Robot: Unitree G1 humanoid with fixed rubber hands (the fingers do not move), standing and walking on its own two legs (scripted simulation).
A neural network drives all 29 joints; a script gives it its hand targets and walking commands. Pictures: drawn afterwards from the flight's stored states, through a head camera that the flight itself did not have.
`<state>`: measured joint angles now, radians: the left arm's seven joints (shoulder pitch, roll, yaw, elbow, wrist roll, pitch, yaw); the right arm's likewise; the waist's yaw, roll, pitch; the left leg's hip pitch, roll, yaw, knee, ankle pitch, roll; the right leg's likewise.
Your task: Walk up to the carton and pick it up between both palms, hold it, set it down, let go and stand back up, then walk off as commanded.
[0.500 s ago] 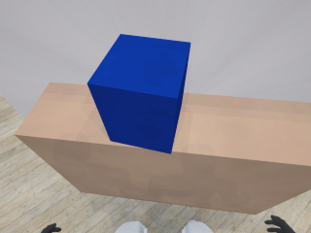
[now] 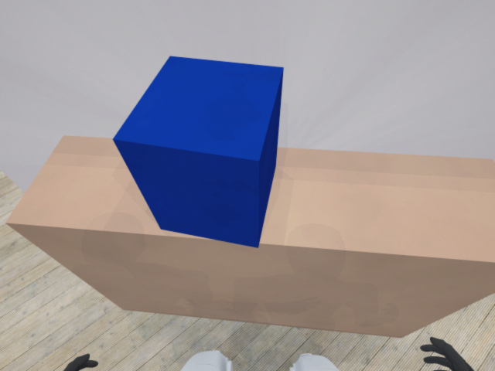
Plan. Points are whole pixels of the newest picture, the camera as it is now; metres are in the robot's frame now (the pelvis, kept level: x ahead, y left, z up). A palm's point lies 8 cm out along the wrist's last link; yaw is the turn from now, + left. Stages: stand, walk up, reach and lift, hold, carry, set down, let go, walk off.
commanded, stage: walk up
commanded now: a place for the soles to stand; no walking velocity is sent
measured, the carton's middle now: (216, 156) +0.45 +0.09 +0.07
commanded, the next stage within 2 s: none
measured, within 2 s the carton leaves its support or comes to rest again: neither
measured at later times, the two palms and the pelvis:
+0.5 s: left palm out of the picture +0.08 +0.29 -0.08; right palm out of the picture +0.11 -0.33 -0.08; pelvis +0.00 -0.01 +0.00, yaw -2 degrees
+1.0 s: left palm out of the picture +0.09 +0.30 -0.08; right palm out of the picture +0.09 -0.33 -0.06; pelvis -0.01 -0.01 +0.01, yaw -4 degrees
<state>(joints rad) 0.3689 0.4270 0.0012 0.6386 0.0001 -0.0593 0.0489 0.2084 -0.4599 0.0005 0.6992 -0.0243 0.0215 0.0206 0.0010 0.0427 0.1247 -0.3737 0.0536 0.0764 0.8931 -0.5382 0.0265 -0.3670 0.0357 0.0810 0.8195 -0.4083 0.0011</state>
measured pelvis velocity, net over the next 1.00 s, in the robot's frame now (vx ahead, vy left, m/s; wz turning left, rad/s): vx -0.01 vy -0.01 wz -0.08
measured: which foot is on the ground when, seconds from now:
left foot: down 0.00-1.00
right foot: down 0.00-1.00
